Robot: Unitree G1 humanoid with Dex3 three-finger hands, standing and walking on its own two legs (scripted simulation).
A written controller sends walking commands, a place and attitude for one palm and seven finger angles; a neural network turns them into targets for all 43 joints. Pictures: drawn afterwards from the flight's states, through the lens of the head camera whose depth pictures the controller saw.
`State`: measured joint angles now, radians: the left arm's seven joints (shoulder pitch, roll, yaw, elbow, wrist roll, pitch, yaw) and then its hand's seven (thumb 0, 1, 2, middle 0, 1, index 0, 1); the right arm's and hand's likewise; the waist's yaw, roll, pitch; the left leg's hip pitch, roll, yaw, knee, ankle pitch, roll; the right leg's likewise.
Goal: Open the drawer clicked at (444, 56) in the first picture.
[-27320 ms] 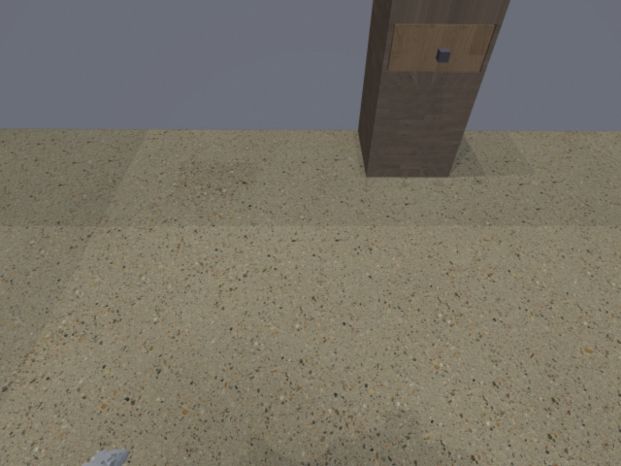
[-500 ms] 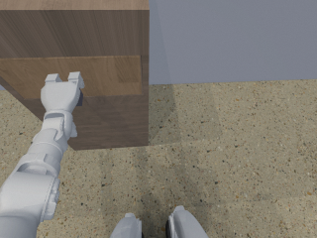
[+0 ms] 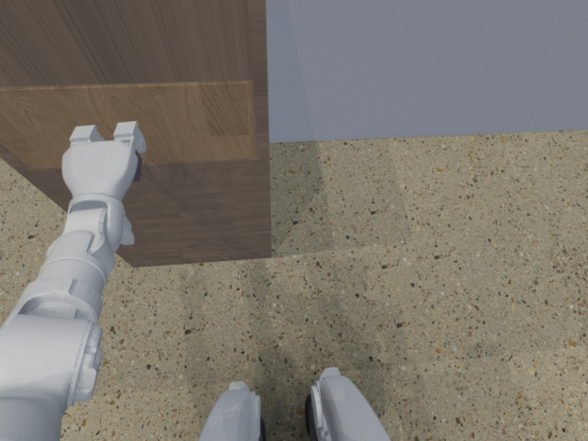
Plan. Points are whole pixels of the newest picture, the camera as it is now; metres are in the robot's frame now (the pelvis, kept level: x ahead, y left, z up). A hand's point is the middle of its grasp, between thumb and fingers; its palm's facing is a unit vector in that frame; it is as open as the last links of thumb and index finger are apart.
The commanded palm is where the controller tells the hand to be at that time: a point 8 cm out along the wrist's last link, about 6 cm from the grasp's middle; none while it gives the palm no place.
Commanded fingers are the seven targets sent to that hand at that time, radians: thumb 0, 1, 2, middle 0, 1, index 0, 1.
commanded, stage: lower the fingers behind the handle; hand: left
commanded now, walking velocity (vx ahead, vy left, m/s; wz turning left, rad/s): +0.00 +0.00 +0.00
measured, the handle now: (124, 152) +0.53 +0.23 -0.02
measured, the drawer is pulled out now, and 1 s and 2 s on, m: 0.00 0.00 0.11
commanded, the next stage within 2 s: close the thumb around the handle in 0.04 s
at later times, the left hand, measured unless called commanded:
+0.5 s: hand (118, 185) +0.48 +0.24 -0.03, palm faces -0.04 -0.02 -1.00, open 10.2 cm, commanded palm +0.46 +0.23 +0.02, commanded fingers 0.00 0.56 0.76 -0.38 -1.31 -0.38 -1.31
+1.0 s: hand (119, 191) +0.47 +0.24 -0.03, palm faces -0.03 -0.03 -1.00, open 7.7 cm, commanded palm +0.45 +0.23 +0.02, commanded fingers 0.00 0.90 0.90 -0.40 -1.35 -0.40 -1.35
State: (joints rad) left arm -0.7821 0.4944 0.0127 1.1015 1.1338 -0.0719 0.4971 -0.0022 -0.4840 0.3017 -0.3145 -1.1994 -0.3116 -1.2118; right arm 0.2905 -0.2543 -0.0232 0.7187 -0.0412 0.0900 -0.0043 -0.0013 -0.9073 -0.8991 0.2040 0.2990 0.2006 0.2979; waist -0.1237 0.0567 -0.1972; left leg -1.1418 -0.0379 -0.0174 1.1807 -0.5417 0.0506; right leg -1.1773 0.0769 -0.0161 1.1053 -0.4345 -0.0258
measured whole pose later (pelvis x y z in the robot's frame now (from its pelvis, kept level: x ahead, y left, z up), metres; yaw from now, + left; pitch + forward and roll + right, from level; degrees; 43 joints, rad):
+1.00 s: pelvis +0.01 +0.00 +0.00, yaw +0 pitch +29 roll -3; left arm -0.73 0.48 0.04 1.07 1.14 -0.10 0.52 0.00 0.50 0.77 -0.41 -1.35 -0.20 -1.35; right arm 0.28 -0.26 -0.03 0.72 -0.05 0.10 0.00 0.00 -0.91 -0.90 0.20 0.30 0.20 0.30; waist -0.11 0.05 -0.20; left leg -1.13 -0.04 -0.02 1.18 -0.56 0.05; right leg -1.16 0.08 -0.01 1.11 -0.45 -0.03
